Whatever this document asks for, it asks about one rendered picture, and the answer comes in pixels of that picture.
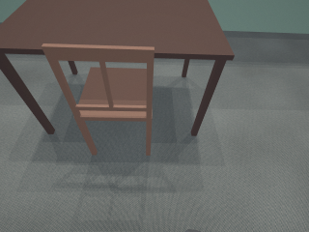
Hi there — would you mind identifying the chair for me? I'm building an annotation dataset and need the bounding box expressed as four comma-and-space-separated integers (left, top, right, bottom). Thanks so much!
42, 43, 155, 156

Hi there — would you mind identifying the table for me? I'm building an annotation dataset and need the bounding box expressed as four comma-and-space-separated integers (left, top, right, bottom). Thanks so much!
0, 0, 235, 136

